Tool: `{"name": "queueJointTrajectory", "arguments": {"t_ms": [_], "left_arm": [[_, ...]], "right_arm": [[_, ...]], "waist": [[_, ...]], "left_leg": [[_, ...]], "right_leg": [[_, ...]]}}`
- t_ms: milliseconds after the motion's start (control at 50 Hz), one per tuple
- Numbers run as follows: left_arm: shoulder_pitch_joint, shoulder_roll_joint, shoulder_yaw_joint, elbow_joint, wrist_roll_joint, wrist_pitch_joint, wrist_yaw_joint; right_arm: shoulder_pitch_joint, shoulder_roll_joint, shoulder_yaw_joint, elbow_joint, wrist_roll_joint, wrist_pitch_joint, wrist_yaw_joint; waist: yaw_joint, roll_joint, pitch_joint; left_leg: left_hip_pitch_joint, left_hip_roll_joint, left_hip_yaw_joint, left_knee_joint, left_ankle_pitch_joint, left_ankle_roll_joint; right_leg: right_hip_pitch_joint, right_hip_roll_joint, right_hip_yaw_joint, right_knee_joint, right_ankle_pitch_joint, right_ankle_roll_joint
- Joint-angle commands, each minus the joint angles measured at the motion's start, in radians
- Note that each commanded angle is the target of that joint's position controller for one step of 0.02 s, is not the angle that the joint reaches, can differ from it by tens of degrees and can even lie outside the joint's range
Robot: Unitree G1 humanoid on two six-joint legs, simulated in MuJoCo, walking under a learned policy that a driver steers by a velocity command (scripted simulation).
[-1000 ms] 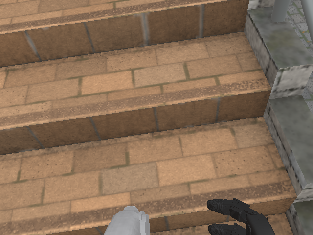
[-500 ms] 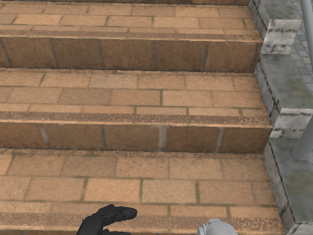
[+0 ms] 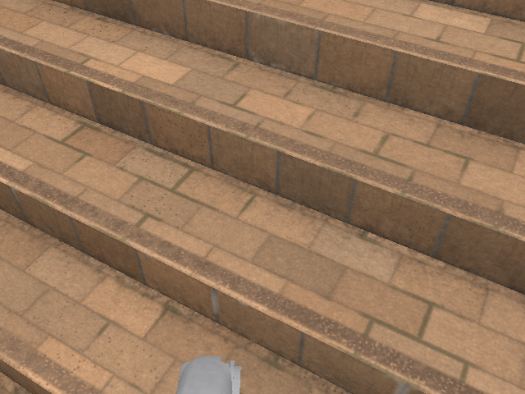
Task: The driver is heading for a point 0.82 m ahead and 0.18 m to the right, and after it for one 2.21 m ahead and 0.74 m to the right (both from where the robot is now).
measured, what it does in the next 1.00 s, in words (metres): climbs, turning right: left foot 0.15 m higher, then right foot 0.15 m higher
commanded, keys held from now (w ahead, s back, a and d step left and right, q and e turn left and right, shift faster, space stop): w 0.06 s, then w+e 0.48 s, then e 0.46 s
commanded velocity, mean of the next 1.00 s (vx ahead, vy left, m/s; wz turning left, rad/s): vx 0.37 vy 0.00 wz -0.37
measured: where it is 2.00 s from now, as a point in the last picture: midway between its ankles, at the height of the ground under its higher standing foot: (335, 283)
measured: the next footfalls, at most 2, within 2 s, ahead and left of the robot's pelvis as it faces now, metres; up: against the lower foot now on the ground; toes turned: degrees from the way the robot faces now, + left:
left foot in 0.22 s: +0.36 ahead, +0.20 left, +0.15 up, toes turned +6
right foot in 0.76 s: +0.64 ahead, -0.10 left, +0.31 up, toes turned -20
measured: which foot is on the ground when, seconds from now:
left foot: up 0.00-0.20, down 0.22-0.80, up 0.82-1.00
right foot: down 0.00-0.26, up 0.28-0.74, down 0.76-1.00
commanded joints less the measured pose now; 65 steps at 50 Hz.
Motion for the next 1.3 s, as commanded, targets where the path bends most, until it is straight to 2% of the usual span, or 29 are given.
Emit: {"name": "queueJointTrajectory", "arguments": {"t_ms": [20,80,100,120,140,160,220,240,260,280,320,380,420,500,540,640,680,720,760,780,800,820,840,900,960,1040,1180,1240,1300], "left_arm": [[0.076,0.033,-0.004,-0.001,-0.005,-0.029,0.01],[0.167,0.038,-0.004,0.078,0.023,-0.023,0.023],[0.075,0.165,0.042,0.023,-0.167,-0.067,0.083],[0.045,0.132,0.027,0.002,-0.228,-0.076,0.106],[0.029,0.144,0.031,0.009,-0.241,-0.07,0.109],[0.156,0.098,0.005,0.069,-0.069,-0.058,-0.035],[-0.072,0.322,0.084,-0.068,-0.123,-0.086,-0.073],[-0.006,0.267,0.092,-0.091,-0.109,-0.094,-0.077],[0.1,0.165,0.066,-0.094,-0.061,-0.091,-0.113],[0.044,0.136,0.09,-0.096,-0.122,-0.07,-0.125],[-0.064,0.048,0.098,-0.109,-0.138,-0.062,-0.095],[-0.289,0.027,0.078,-0.195,-0.143,-0.058,-0.048],[-0.3,0.053,0.081,-0.221,-0.125,-0.017,-0.039],[-0.372,0.118,0.08,-0.278,-0.132,-0.004,-0.093],[-0.442,0.138,0.064,-0.309,-0.142,0.003,-0.103],[-0.763,0.086,0.004,-0.527,-0.19,0.019,-0.05],[-0.871,0.108,-0.002,-0.603,-0.162,0.053,-0.036],[-0.84,0.079,-0.006,-0.562,-0.185,0.094,-0.05],[-0.552,0.164,0.049,-0.474,-0.202,0.048,-0.038],[-0.432,0.23,0.078,-0.437,-0.22,0.023,-0.003],[-0.344,0.279,0.101,-0.438,-0.21,0.017,0.018],[-0.112,0.331,0.113,-0.412,-0.086,0.044,0.023],[-0.082,0.412,0.16,-0.367,-0.061,0.042,0.031],[-0.372,0.221,0.108,-0.312,-0.151,-0.003,0.012],[-0.598,0.089,0.063,-0.339,-0.147,-0.014,0.006],[-0.545,0.283,0.116,-0.386,-0.116,-0.035,0.024],[-0.45,0.233,0.123,-0.488,-0.157,-0.078,0.004],[-0.459,0.242,0.128,-0.505,-0.171,-0.066,0.005],[-0.435,0.283,0.138,-0.474,-0.183,-0.023,-0.015]], "right_arm": [[-0.186,-0.007,0.023,-0.14,0.015,-0.009,-0.012],[-0.399,-0.027,0.038,-0.26,0.015,-0.019,0.005],[-0.415,-0.003,-0.006,-0.348,0.027,-0.012,-0.025],[-0.411,-0.016,0.004,-0.359,0.032,-0.005,-0.02],[-0.376,0.03,0.014,-0.357,0.054,0.006,-0.022],[-0.565,0.062,0.052,-0.358,-0.021,0.08,0.047],[-0.078,-0.128,-0.037,-0.164,-0.037,0.026,0.051],[0.055,-0.158,-0.046,-0.107,-0.053,0.007,0.023],[0.332,-0.176,-0.056,-0.018,-0.026,0.009,0.017],[0.594,-0.272,-0.102,0.113,-0.044,0.015,0.004],[0.529,-0.29,-0.148,0.193,-0.028,-0.053,-0.025],[0.185,-0.004,-0.075,0.138,-0.027,-0.065,-0.026],[0.155,0.065,-0.049,0.154,-0.05,-0.07,-0.02],[0.116,-0.025,-0.068,0.134,-0.057,-0.1,-0.038],[0.253,-0.039,-0.064,0.213,-0.1,-0.088,-0.037],[0.431,-0.114,-0.073,0.319,-0.146,-0.107,-0.075],[0.439,-0.114,-0.075,0.294,-0.129,-0.111,-0.057],[0.423,-0.207,-0.105,0.237,-0.063,-0.122,-0.011],[0.322,-0.336,-0.144,0.142,-0.051,-0.14,-0.026],[0.333,-0.305,-0.149,0.1,-0.035,-0.153,-0.022],[0.431,-0.252,-0.136,0.07,-0.095,-0.159,-0.001],[0.264,-0.29,-0.17,0.024,-0.043,-0.128,0.026],[0.176,-0.228,-0.163,-0.018,0.017,-0.098,0.038],[0.242,-0.034,-0.112,0.013,-0.029,-0.098,-0.017],[0.278,-0.093,-0.103,0.02,-0.034,-0.075,-0.047],[0.106,-0.212,-0.134,-0.066,-0.019,-0.058,-0.068],[0.108,-0.235,-0.155,-0.15,-0.011,-0.055,-0.091],[0.047,-0.138,-0.121,-0.211,-0.018,-0.046,-0.082],[0.144,-0.126,-0.131,-0.221,0.03,-0.071,-0.05]], "waist": [[-0.015,-0.091,0.162],[0.026,-0.012,0.193],[-0.073,-0.05,0.389],[-0.087,0.064,0.404],[-0.102,0.008,0.376],[-0.117,-0.247,0.016],[-0.255,-0.288,-0.056],[-0.24,-0.202,-0.181],[-0.319,0.031,-0.459],[-0.338,0.126,-0.471],[-0.274,0.182,-0.161],[-0.152,0.006,-0.034],[-0.08,-0.081,0.02],[-0.035,0.031,0.102],[-0.078,0.003,0.118],[-0.137,-0.023,0.083],[-0.151,-0.023,0.053],[-0.15,0.098,0.068],[-0.051,0.114,0.021],[-0.031,0.053,-0.071],[-0.012,-0.15,-0.295],[0.073,-0.222,-0.392],[0.088,-0.136,-0.274],[-0.123,-0.103,-0.036],[-0.226,-0.013,-0.046],[-0.168,0.0,-0.082],[-0.123,-0.082,-0.037],[-0.094,-0.109,-0.001],[-0.133,-0.113,0.002]], "left_leg": [[-0.339,0.045,0.011,0.106,-0.093,0.014],[-0.417,0.108,0.058,-0.196,-0.135,0.064],[-0.123,0.103,0.139,-0.231,-0.219,-0.15],[0.121,0.116,0.178,-0.389,-0.102,-0.195],[0.384,0.107,0.184,-0.561,-0.119,-0.193],[0.585,-0.014,0.17,-0.553,-0.168,-0.078],[0.837,-0.163,0.306,-0.887,-0.125,-0.076],[1.199,-0.113,0.197,-0.934,0.148,-0.064],[1.724,0.106,-0.273,-1.092,0.309,0.059],[1.705,0.256,-0.619,-1.384,0.33,0.071],[1.313,0.223,-0.465,-1.434,0.055,-0.005],[0.994,0.242,-0.299,-1.46,0.001,-0.027],[0.913,0.251,-0.187,-1.517,0.038,-0.066],[0.915,0.173,0.128,-1.696,0.133,-0.062],[1.089,0.191,0.164,-1.698,0.119,-0.04],[1.441,0.169,0.276,-1.709,0.385,-0.098],[1.349,0.144,0.347,-1.806,0.402,-0.113],[1.209,0.189,0.367,-1.815,0.789,-0.043],[1.422,0.212,0.412,-1.609,1.329,-0.065],[1.245,0.145,0.416,-1.43,1.357,-0.137],[0.853,0.071,0.314,-1.104,0.958,-0.221],[0.674,-0.12,0.177,-0.84,-0.102,-0.271],[0.56,-0.159,-0.065,-0.464,-0.07,-0.269],[0.538,-0.142,-0.155,-0.185,0.128,-0.194],[0.501,-0.116,-0.144,-0.258,0.049,-0.178],[0.582,-0.081,-0.027,-0.522,-0.023,-0.358],[0.545,-0.069,-0.053,-0.57,-0.068,-0.423],[0.779,-0.065,0.036,-1.065,-0.167,-0.391],[1.045,-0.164,0.119,-1.53,0.072,-0.349]], "right_leg": [[0.205,-0.282,0.263,-0.212,0.012,-0.224],[0.28,-0.273,0.242,-0.256,-0.05,-0.187],[0.008,-0.32,0.299,-0.405,-0.065,-0.158],[-0.159,-0.315,0.281,-0.53,0.028,-0.181],[-0.182,-0.333,0.226,-0.601,0.144,-0.18],[-0.142,-0.266,0.138,-0.427,0.44,-0.192],[0.21,-0.244,0.112,-0.064,1.479,-0.167],[-0.024,-0.203,0.163,0.162,1.375,-0.118],[-0.437,-0.112,0.286,0.468,0.816,-0.073],[-0.515,-0.004,0.376,0.814,0.125,-0.051],[-0.664,-0.02,0.517,1.391,0.205,-0.053],[-0.737,-0.061,0.487,1.643,0.19,-0.148],[-0.775,-0.062,0.468,1.577,0.239,-0.2],[-0.841,-0.042,0.417,1.571,0.191,-0.222],[-1.085,-0.002,0.417,1.851,0.095,-0.272],[-1.364,-0.058,0.335,1.649,-0.117,-0.271],[-1.109,-0.114,0.235,1.152,0.0,-0.233],[-0.756,0.021,0.117,0.939,-0.236,-0.103],[-0.619,0.145,0.099,0.791,0.041,-0.103],[-0.303,0.156,0.175,0.744,0.331,-0.153],[0.215,0.058,0.514,0.681,0.537,-0.309],[0.349,-0.111,0.968,0.256,0.578,-0.419],[0.173,-0.213,1.154,0.135,0.394,-0.378],[-0.418,-0.082,0.893,0.175,0.007,-0.333],[-0.554,-0.008,0.721,0.086,-0.033,-0.263],[-0.503,-0.023,0.624,0.025,0.068,-0.229],[-0.144,-0.101,0.72,0.142,0.393,-0.259],[-0.209,-0.052,0.701,0.193,0.377,-0.208],[-0.214,-0.036,0.781,0.194,0.403,-0.237]]}}
Velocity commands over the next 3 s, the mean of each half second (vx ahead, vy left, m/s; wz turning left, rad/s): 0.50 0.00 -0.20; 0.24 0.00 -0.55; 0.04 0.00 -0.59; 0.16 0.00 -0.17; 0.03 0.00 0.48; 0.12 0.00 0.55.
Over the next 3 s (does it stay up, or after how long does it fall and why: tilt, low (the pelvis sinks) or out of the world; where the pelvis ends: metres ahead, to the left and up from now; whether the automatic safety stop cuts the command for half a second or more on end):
stays up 0.89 -0.24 0.43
